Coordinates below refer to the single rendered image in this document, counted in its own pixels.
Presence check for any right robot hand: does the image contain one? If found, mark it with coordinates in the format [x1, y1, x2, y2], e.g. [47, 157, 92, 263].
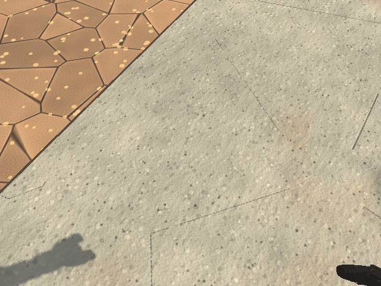
[336, 265, 381, 286]

